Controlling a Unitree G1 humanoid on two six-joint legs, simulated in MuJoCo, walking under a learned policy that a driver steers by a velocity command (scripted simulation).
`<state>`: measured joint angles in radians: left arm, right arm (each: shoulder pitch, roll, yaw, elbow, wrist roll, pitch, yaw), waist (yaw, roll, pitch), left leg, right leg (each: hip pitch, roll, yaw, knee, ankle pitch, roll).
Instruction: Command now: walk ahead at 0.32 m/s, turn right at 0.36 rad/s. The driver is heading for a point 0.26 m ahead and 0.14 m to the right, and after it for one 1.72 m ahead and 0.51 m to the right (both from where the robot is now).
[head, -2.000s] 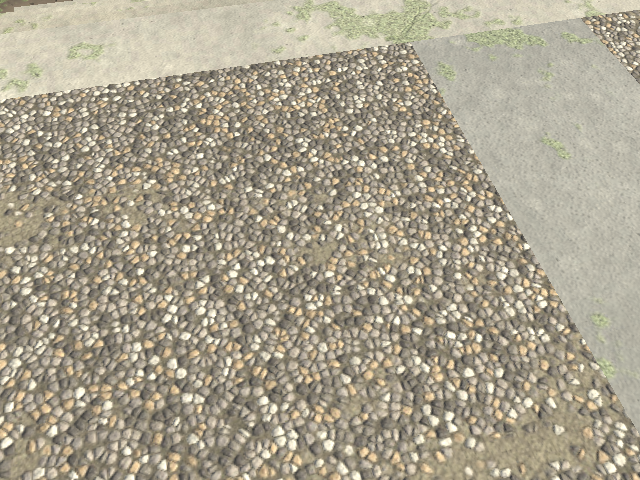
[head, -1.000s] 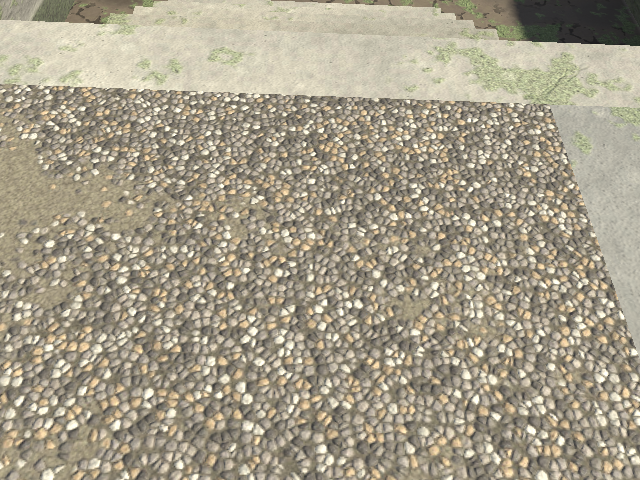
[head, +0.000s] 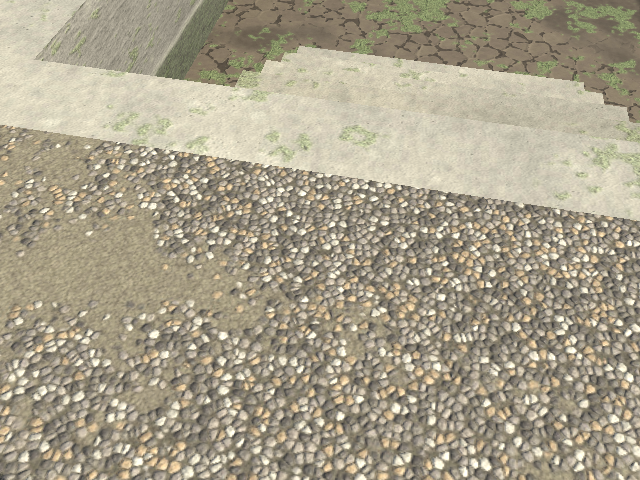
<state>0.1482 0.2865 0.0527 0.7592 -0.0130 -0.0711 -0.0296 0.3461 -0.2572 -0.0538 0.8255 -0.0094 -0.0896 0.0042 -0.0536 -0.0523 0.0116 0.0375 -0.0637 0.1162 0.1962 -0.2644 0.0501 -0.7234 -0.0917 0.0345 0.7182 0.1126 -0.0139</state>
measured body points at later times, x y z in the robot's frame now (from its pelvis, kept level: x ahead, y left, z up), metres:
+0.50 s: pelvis +0.18 -0.01 -0.01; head +0.22 -0.03 +0.44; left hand +0.40 +0.23 -0.09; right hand +0.26 -0.31 -0.12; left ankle +0.29 +0.15 -0.70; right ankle +0.23 -0.10 -0.74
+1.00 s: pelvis +0.21 +0.00 -0.01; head +0.23 -0.02 +0.44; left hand +0.48 +0.14 -0.10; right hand +0.18 -0.30 -0.12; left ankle +0.28 +0.13 -0.74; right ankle +0.14 -0.10 -0.74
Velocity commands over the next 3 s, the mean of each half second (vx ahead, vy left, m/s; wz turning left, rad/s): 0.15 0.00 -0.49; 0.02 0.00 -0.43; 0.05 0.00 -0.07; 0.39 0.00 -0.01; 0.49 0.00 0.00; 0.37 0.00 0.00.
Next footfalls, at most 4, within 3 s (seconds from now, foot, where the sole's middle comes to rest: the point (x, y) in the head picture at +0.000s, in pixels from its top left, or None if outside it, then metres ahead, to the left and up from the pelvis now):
0.14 right None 0.27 -0.10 -0.78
0.60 left None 0.32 0.11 -0.78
0.98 right None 0.18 -0.11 -0.78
2.12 right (453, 431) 0.58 -0.30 -0.78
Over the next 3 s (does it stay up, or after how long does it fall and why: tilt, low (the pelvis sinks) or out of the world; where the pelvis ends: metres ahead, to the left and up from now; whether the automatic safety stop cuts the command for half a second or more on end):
stays up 0.89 -0.30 0.00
